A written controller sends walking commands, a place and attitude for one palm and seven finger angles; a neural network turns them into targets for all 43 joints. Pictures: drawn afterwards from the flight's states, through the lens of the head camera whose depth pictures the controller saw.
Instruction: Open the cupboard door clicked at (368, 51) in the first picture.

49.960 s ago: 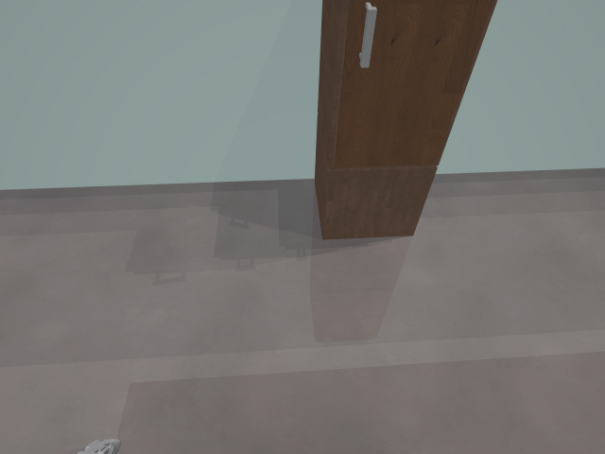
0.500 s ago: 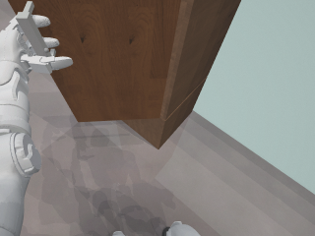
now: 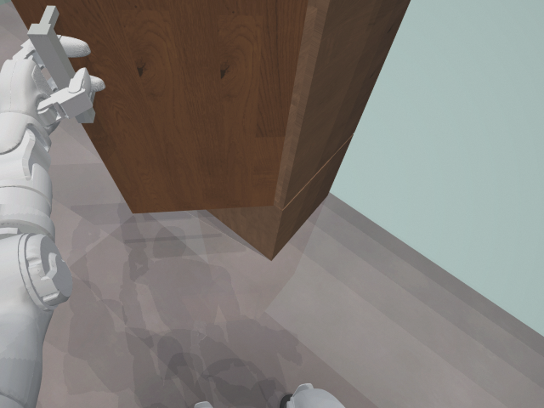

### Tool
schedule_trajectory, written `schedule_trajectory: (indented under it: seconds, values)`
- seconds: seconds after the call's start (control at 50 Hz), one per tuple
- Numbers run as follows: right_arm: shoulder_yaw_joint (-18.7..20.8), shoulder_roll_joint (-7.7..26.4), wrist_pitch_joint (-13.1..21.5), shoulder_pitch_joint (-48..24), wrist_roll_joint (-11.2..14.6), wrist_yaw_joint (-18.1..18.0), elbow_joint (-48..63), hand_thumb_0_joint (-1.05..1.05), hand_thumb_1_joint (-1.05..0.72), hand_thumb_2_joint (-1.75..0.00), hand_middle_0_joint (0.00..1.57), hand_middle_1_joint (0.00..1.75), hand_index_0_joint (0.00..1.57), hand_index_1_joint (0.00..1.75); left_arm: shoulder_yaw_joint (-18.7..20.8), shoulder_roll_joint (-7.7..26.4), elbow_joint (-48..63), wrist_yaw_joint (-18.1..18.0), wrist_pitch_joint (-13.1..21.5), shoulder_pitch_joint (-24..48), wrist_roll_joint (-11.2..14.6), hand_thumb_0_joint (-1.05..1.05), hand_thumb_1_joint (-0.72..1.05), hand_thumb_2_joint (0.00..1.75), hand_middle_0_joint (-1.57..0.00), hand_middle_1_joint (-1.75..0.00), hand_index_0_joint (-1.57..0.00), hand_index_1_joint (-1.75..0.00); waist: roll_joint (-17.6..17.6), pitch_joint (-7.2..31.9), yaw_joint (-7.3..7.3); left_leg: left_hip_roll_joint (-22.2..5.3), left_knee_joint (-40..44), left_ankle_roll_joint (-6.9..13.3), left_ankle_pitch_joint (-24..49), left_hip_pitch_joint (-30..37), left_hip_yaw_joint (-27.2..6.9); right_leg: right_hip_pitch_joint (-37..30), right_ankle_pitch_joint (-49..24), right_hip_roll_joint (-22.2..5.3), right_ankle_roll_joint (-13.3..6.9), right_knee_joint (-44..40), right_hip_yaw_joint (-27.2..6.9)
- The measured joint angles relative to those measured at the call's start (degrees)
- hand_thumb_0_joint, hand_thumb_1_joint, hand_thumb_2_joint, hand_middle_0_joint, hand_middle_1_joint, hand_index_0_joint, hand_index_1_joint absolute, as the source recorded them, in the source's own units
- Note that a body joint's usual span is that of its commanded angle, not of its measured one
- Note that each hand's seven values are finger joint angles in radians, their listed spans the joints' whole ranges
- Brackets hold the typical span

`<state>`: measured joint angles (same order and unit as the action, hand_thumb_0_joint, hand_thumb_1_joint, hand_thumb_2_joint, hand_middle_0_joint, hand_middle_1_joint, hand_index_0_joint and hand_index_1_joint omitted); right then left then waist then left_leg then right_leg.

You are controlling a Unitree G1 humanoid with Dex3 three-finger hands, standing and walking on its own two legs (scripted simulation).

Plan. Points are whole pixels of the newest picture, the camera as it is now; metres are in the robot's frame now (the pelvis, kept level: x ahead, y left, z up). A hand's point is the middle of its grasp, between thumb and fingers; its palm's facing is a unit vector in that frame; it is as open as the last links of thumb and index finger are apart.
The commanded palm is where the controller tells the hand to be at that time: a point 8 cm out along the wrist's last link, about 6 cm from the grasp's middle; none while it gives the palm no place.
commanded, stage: pull the door open along its arc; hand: left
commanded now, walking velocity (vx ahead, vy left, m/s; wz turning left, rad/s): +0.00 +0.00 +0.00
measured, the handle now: (69, 69) +0.57 +0.23 +0.14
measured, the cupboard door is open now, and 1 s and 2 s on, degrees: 45 56 79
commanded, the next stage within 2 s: none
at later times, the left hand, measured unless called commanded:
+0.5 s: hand (84, 123) +0.47 +0.20 +0.14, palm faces -0.01 -1.00 +0.00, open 5.8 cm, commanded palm +0.43 +0.25 +0.14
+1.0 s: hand (86, 129) +0.46 +0.19 +0.14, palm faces +0.01 -1.00 -0.01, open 5.8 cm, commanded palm +0.44 +0.24 +0.14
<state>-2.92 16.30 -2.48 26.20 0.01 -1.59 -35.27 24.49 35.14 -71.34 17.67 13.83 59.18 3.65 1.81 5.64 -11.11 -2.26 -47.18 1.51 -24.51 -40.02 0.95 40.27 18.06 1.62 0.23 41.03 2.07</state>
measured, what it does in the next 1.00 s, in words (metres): stands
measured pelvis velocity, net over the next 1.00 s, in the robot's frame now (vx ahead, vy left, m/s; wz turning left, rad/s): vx -0.02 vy -0.01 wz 0.03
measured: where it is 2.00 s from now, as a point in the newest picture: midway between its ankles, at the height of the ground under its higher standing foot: outside the picture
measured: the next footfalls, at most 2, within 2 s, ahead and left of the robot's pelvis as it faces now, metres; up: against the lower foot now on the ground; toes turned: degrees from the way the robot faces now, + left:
none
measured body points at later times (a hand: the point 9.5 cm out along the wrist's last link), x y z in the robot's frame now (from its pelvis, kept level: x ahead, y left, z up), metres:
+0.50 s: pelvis +0.02 +0.00 +0.01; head +0.07 +0.00 +0.46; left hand +0.46 +0.25 +0.14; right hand +0.03 -0.27 -0.10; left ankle -0.03 +0.10 -0.70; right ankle +0.01 -0.13 -0.70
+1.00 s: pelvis -0.02 -0.01 +0.01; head +0.05 -0.01 +0.45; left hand +0.45 +0.24 +0.14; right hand +0.03 -0.28 -0.11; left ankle -0.03 +0.10 -0.70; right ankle +0.01 -0.13 -0.70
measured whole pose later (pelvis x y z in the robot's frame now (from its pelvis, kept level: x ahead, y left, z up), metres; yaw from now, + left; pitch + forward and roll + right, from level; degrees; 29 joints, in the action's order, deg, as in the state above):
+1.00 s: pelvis -0.02 -0.01 +0.01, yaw +2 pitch +12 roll -1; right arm -2.7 16.2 0.4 22.0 1.5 -3.0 -36.6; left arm 19.6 27.6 -64.8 16.5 15.0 50.6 8.1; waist 1.5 4.4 -6.8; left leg -1.3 -44.7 0.6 -22.3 -34.3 0.3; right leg 35.3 17.6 0.8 -0.7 41.1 2.7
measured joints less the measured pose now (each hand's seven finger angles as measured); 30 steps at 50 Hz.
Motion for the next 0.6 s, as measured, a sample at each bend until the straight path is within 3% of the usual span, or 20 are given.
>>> schedule_trajectory:
  seconds: [0.14,0.26,0.5,0.6]
  values:
    - [-0.3,-0.3,0.7,-0.1,0.1,0.0,0.2,0.00,-0.90,-0.90,0.21,0.30,0.20,0.30,-0.9,0.4,-1.0,-1.1,-0.1,1.4,0.4,0.00,0.74,0.85,-0.37,-1.35,-0.39,-1.35,0.1,-0.5,0.01,0.2,-0.3,0.0,0.3,-0.8,0.0,0.8,-0.2,-0.2,0.0,0.5,0.0]
    - [0.3,-0.1,0.4,0.7,0.1,0.4,0.2,0.00,-0.90,-0.90,0.21,0.30,0.20,0.30,-0.1,-0.9,3.0,-1.2,-0.1,-2.5,1.4,0.00,0.76,0.83,-0.36,-1.35,-0.37,-1.35,0.2,0.1,0.73,-0.1,0.5,0.0,0.3,0.3,0.8,0.3,-0.3,0.1,0.0,0.1,-0.8]
    - [1.7,-0.2,-0.6,-0.2,1.9,0.9,2.6,0.00,-0.90,-0.90,0.21,0.30,0.20,0.30,-1.0,-9.2,24.6,-0.6,-3.6,-23.1,7.0,0.00,0.74,0.76,-0.37,-1.35,-0.35,-1.35,1.0,1.7,3.86,-0.4,5.0,-0.2,0.2,8.9,2.5,-7.1,0.0,0.6,-0.1,-3.1,-2.5]
    - [1.4,-0.8,0.5,-3.8,1.9,0.0,2.4,0.00,-0.90,-0.90,0.21,0.30,0.20,0.30,-3.9,-12.0,25.6,-2.3,-5.4,-22.6,6.4,0.00,0.73,0.76,-0.36,-1.35,-0.37,-1.35,0.4,1.0,5.26,0.2,5.6,-0.4,0.7,10.8,1.1,-9.5,0.2,0.0,-0.3,-3.4,-1.2]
